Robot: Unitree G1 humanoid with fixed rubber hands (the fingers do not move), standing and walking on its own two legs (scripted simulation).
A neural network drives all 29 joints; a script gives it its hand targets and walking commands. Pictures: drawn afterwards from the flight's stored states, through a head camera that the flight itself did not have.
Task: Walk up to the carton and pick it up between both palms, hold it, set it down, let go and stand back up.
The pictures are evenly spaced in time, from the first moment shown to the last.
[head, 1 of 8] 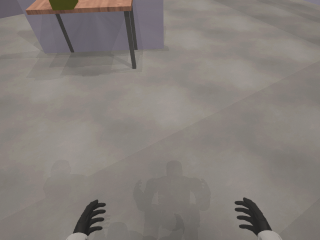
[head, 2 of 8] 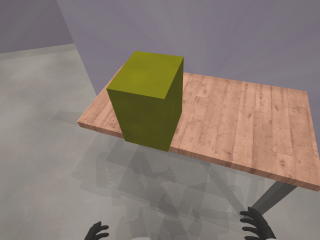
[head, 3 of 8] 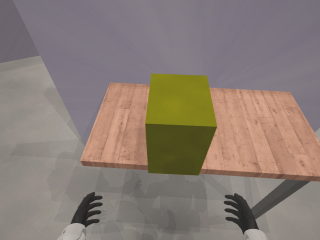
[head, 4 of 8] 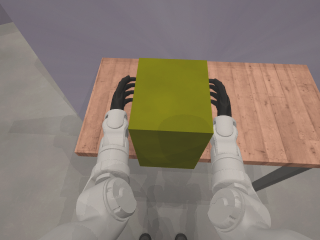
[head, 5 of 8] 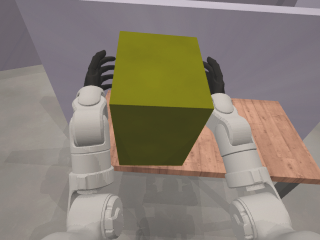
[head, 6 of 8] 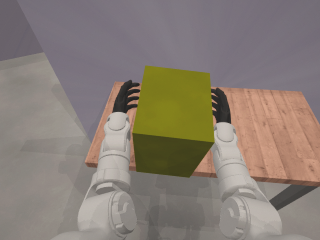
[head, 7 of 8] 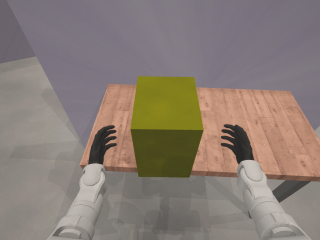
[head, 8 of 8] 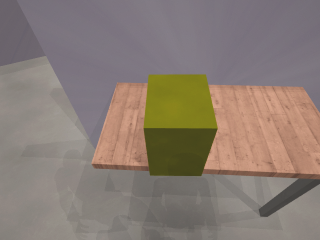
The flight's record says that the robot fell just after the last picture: no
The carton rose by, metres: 0.20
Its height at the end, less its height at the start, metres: +0.00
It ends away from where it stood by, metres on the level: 0.04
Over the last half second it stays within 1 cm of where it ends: yes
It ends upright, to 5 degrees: yes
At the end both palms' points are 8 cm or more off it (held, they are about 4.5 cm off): yes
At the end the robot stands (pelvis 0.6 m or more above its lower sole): yes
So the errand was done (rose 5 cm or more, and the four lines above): yes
